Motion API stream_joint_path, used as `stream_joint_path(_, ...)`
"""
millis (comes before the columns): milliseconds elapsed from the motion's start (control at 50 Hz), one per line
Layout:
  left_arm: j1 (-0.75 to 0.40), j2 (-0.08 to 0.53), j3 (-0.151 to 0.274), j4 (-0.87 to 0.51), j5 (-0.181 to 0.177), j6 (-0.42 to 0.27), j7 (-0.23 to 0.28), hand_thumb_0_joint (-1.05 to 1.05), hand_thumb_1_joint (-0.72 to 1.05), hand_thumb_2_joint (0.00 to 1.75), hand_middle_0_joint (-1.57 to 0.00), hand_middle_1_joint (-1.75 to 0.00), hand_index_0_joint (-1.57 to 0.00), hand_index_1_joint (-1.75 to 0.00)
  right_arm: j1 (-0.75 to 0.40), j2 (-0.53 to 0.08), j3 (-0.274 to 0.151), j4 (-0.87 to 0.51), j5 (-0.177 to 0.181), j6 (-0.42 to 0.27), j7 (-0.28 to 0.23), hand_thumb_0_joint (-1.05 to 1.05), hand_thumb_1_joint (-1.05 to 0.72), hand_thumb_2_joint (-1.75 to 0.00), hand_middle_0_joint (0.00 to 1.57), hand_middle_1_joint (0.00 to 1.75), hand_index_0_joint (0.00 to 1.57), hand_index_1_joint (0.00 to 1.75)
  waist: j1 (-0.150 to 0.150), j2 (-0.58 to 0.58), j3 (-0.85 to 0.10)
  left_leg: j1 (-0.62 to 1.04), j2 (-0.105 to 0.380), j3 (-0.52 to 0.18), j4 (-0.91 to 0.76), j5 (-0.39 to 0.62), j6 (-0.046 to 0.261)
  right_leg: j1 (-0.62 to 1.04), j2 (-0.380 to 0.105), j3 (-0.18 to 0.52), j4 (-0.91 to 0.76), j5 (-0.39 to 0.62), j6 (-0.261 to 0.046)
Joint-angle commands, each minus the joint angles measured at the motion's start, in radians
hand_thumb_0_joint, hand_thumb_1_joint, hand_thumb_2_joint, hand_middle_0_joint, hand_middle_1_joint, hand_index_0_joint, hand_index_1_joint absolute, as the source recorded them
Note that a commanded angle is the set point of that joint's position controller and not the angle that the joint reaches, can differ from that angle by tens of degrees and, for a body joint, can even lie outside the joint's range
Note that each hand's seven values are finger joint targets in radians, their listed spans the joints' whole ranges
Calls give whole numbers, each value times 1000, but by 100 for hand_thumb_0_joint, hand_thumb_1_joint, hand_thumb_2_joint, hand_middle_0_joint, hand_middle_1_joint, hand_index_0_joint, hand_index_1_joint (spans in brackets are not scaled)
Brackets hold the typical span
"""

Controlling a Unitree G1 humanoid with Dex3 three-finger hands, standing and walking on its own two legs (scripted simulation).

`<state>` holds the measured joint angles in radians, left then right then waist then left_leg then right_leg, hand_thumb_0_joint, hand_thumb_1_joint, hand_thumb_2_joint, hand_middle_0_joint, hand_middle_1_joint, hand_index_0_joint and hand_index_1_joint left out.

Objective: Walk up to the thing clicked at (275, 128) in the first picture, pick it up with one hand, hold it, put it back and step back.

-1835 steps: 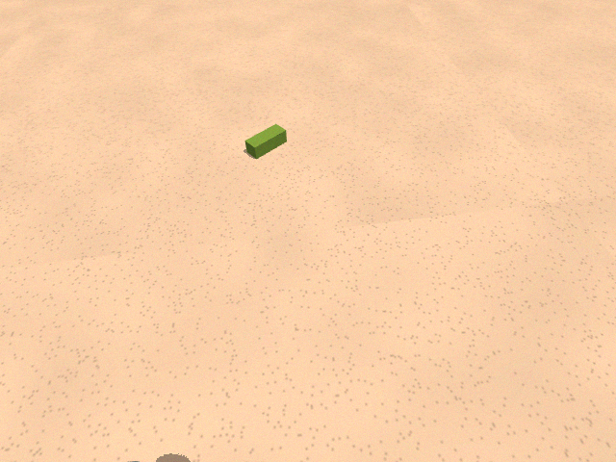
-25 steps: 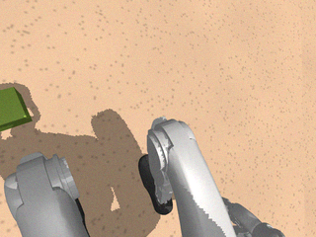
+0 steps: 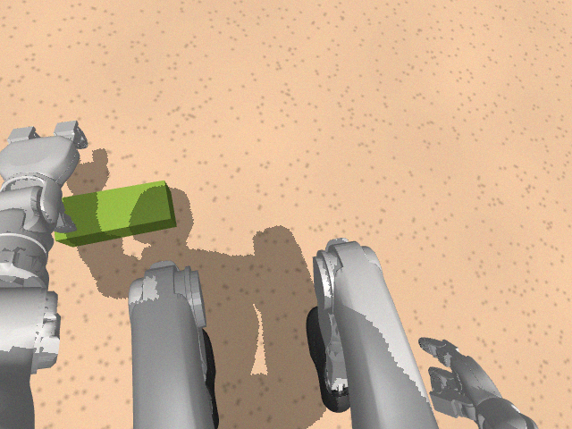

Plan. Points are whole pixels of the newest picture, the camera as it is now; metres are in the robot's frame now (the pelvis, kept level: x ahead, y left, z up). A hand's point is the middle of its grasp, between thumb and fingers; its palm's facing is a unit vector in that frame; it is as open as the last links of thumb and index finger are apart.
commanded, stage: withdraw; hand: left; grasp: from above
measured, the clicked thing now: (118, 213) +0.47 +0.28 -0.33
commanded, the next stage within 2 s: home in 0.26 s
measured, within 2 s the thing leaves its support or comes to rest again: neither
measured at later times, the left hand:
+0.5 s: hand (86, 192) +0.47 +0.29 -0.20, palm faces -0.32 -0.05 -0.95, open 13.4 cm
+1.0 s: hand (32, 265) +0.32 +0.26 +0.01, palm faces -0.24 -0.69 -0.68, open 7.8 cm
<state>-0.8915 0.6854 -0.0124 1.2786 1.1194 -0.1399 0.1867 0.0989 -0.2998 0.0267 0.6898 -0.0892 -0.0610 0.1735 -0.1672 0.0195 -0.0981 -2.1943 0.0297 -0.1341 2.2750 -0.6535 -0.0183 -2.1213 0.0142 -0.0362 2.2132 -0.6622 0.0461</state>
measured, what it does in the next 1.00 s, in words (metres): rises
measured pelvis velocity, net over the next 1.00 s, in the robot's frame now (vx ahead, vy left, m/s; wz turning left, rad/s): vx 0.01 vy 0.00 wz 0.05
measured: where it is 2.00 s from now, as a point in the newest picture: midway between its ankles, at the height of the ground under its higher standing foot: (268, 390)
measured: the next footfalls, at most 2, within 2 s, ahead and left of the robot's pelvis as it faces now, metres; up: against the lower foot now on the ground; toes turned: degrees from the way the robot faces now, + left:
none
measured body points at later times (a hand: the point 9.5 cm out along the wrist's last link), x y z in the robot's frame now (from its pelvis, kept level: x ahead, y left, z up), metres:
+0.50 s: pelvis +0.00 +0.00 -0.04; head +0.24 +0.06 +0.34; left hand +0.48 +0.29 -0.15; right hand +0.03 -0.27 -0.15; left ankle +0.09 +0.13 -0.34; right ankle +0.11 -0.13 -0.34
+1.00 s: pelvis +0.01 +0.00 +0.12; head +0.18 +0.04 +0.54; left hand +0.33 +0.29 +0.05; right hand +0.22 -0.25 +0.02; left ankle +0.09 +0.13 -0.34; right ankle +0.10 -0.13 -0.34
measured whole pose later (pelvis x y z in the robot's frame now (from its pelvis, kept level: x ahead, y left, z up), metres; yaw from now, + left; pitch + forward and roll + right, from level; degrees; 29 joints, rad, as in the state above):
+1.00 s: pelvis +0.01 +0.00 +0.12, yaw +3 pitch +31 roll -5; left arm -0.20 0.42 0.04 0.43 0.48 0.10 0.04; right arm 0.07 -0.29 -0.04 0.59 0.01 -0.03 0.05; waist -0.04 0.02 -0.19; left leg -1.81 0.04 -0.09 1.89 -0.63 -0.02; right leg -1.75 -0.01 -0.03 1.84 -0.64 0.03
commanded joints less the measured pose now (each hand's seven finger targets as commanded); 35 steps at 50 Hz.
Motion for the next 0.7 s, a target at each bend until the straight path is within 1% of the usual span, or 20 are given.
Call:
stream_joint_path(0,-280,225,35,-70,33,-78,34,0,-52,102,-8,-101,-8,-101,188,-208,-41,-19,-3,16,-41,0,-90,-90,20,30,20,30,-60,76,-468,302,-39,97,-194,37,56,275,32,-74,-260,83,-78)
stream_joint_path(60,-324,277,58,-34,79,-124,85,0,-52,101,-8,-101,-8,-101,180,-214,-22,-20,-16,22,-53,0,-90,-90,20,30,20,30,-55,155,-493,330,-38,94,-194,31,46,239,33,-86,-226,68,-84)
stream_joint_path(120,-364,267,56,24,118,-152,145,0,-51,101,-8,-101,-8,-101,202,-222,-10,-8,-37,19,-55,0,-89,-90,20,30,20,30,-85,191,-512,355,-39,92,-166,62,40,216,33,-97,-197,102,-82)
stream_joint_path(140,-362,264,61,56,119,-161,167,0,-51,100,-7,-102,-8,-101,200,-224,-9,-5,-43,17,-55,0,-89,-90,20,30,20,30,-82,195,-519,357,-39,88,-158,64,39,202,34,-101,-187,99,-83)
stream_joint_path(220,-397,348,127,68,171,-174,267,0,-51,99,-8,-101,-8,-101,220,-248,-7,14,-69,1,-56,0,-90,-90,20,30,20,30,-74,289,-578,434,-36,79,-152,90,25,179,30,-131,-138,124,-84)
stream_joint_path(240,-403,369,156,35,173,-173,294,0,-50,99,-8,-101,-8,-100,223,-255,-14,19,-76,-4,-56,0,-89,-90,20,30,20,30,-68,320,-619,466,-36,81,-143,113,22,175,27,-137,-122,148,-80)
stream_joint_path(300,-365,392,195,-22,185,-142,351,0,-50,98,-7,-101,-8,-99,218,-254,-29,25,-87,-13,-48,0,-89,-89,20,30,20,30,-59,398,-684,516,-32,86,-140,139,18,165,26,-135,-95,177,-83)
stream_joint_path(320,-381,414,218,-68,174,-127,367,0,-42,92,-15,-93,-16,-91,216,-258,-39,23,-88,-17,-45,0,-88,-89,20,30,20,30,-56,402,-715,520,-30,90,-135,143,19,160,22,-134,-92,179,-83)
stream_joint_path(340,-379,416,227,-96,164,-110,376,0,-47,96,-9,-99,-10,-98,219,-253,-46,22,-88,-19,-42,0,-89,-89,20,30,20,30,-49,416,-759,532,-28,94,-133,152,19,174,22,-125,-90,191,-88)
stream_joint_path(380,-353,400,226,-122,135,-69,374,0,-31,95,-25,-83,-23,-82,216,-250,-63,21,-78,-19,-36,0,-88,-89,20,30,20,30,-35,433,-780,534,-27,103,-144,139,21,160,20,-116,-101,182,-90)
stream_joint_path(400,-342,368,208,-113,121,-50,365,0,-39,91,-17,-91,-15,-90,228,-246,-66,24,-76,-22,-32,0,-89,-89,20,30,20,30,-47,418,-746,509,-28,108,-149,124,25,161,19,-113,-118,174,-88)
stream_joint_path(420,-345,353,192,-120,106,-32,350,0,-31,86,-23,-83,-21,-82,238,-245,-71,32,-71,-24,-30,0,-88,-90,20,30,20,30,-49,389,-752,506,-27,107,-154,111,29,168,21,-110,-135,165,-88)
stream_joint_path(460,-300,322,182,-141,66,0,310,0,-17,89,-24,-67,-22,-66,265,-244,-87,35,-57,-26,-26,0,-88,-90,20,30,20,30,-28,380,-774,521,-28,106,-183,106,32,192,20,-106,-157,163,-90)
stream_joint_path(500,-236,322,198,-209,14,27,265,0,-10,88,-23,-60,-21,-62,286,-241,-103,40,-37,-20,-23,0,-89,-90,20,30,20,30,8,353,-852,550,-31,109,-207,146,37,283,22,-100,-187,197,-87)
stream_joint_path(520,-155,272,181,-179,-18,46,237,0,-7,86,-23,-57,-21,-59,288,-231,-104,33,-25,-16,-21,0,-89,-90,20,30,20,30,15,308,-812,533,-32,108,-226,155,39,303,20,-99,-207,207,-84)
stream_joint_path(580,-71,171,135,-301,-135,72,135,0,17,85,-22,-48,-20,-50,283,-212,-121,12,12,-3,-20,0,-89,-90,20,30,20,30,21,226,-794,530,-34,97,-281,155,49,375,24,-91,-271,216,-78)
stream_joint_path(600,-28,188,158,-383,-169,79,103,0,25,87,-21,-46,-20,-47,264,-218,-130,-24,23,1,-24,0,-89,-90,20,30,20,30,32,197,-815,551,-33,94,-298,175,50,419,25,-87,-292,237,-76)
stream_joint_path(620,44,126,116,-397,-202,96,64,0,33,89,-22,-45,-20,-45,262,-201,-126,-22,37,9,-25,0,-89,-90,20,30,20,30,34,180,-778,542,-34,91,-326,156,51,439,24,-83,-316,222,-75)
stream_joint_path(640,105,90,109,-430,-249,109,31,0,41,85,-20,-37,-20,-38,245,-196,-128,-36,48,14,-27,0,-90,-90,20,30,20,30,37,127,-736,528,-31,85,-345,139,55,445,26,-80,-340,212,-72)
stream_joint_path(680,159,96,139,-568,-330,121,-20,0,57,90,-21,-35,-20,-35,213,-187,-128,-75,63,23,-37,0,-90,-90,20,30,20,30,52,99,-712,510,-32,87,-374,128,59,499,23,-65,-381,211,-69)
